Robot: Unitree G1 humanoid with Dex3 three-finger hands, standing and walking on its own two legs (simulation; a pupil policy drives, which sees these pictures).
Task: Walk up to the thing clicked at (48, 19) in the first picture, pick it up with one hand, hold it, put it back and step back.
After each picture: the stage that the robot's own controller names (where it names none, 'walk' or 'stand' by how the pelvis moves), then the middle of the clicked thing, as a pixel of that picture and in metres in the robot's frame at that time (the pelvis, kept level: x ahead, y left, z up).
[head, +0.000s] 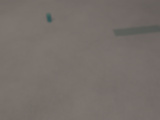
stand; (49, 17) +1.98 +0.50 -0.72
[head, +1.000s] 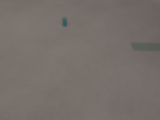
walk; (64, 22) +1.87 +0.21 -0.70
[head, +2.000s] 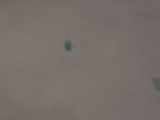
walk; (68, 45) +1.27 +0.16 -0.71
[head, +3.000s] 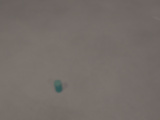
walk; (58, 86) +0.81 +0.22 -0.71
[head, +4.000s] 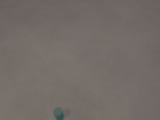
walk; (58, 114) +0.52 +0.24 -0.69
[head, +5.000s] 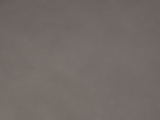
stand; out of the picture +0.38 +0.19 -0.72
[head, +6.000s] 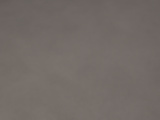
stand; out of the picture +0.36 +0.21 -0.72
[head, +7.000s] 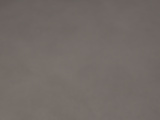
stand; out of the picture +0.37 +0.22 -0.73
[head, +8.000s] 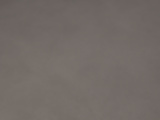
stand; out of the picture +0.37 +0.21 -0.73
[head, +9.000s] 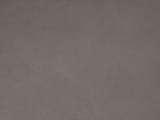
stand; out of the picture +0.36 +0.21 -0.73
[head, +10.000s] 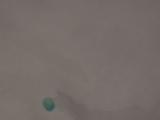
go down; (48, 104) +0.41 +0.19 -0.60
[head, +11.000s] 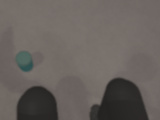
go down; (25, 62) +0.47 +0.21 -0.31
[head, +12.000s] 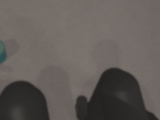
close in; out of the picture +0.47 +0.24 -0.26
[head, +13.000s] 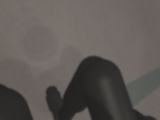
close; out of the picture +0.45 +0.27 -0.23
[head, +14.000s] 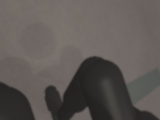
lift; out of the picture +0.43 +0.25 -0.24
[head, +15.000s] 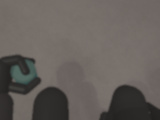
lift; (26, 76) +0.34 +0.21 -0.07
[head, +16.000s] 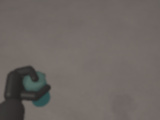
hold; (37, 89) +0.33 +0.17 +0.04
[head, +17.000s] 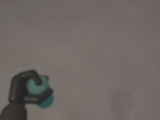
hold; (41, 92) +0.33 +0.17 +0.01
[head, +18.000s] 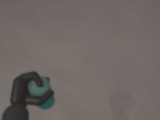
hold; (42, 93) +0.33 +0.16 +0.00
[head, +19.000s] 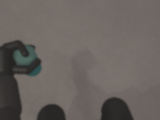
crouch; (29, 61) +0.43 +0.18 -0.07
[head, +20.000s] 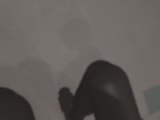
lower; out of the picture +0.46 +0.25 -0.22
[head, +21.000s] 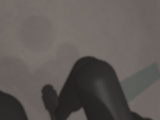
lower; out of the picture +0.45 +0.27 -0.24
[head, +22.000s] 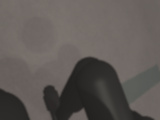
lower; out of the picture +0.45 +0.27 -0.24
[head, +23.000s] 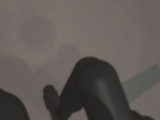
lower; out of the picture +0.46 +0.27 -0.24
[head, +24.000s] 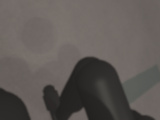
loosen; out of the picture +0.46 +0.27 -0.24
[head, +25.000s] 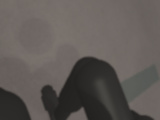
withdraw; out of the picture +0.45 +0.26 -0.25
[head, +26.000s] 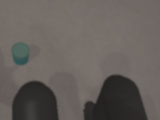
stand; (20, 54) +0.46 +0.21 -0.29
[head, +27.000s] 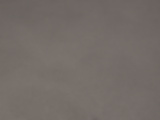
stand; out of the picture +0.39 +0.16 -0.65
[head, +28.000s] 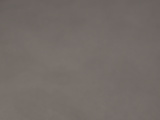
stand; out of the picture +0.40 +0.16 -0.67
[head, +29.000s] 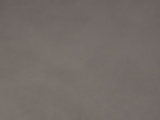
stand; out of the picture +0.40 +0.16 -0.68
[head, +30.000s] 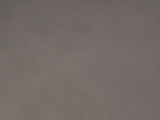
walk; out of the picture +0.41 +0.16 -0.72
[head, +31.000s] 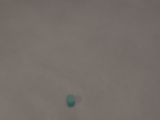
walk; (70, 101) +0.52 +0.08 -0.70
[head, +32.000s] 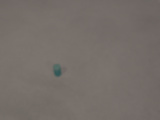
walk; (57, 70) +0.80 +0.21 -0.70
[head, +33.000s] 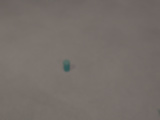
stand; (66, 65) +1.03 +0.17 -0.71
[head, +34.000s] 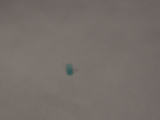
stand; (69, 69) +1.04 +0.17 -0.73
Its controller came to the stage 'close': yes
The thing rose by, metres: 0.71
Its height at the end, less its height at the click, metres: +0.00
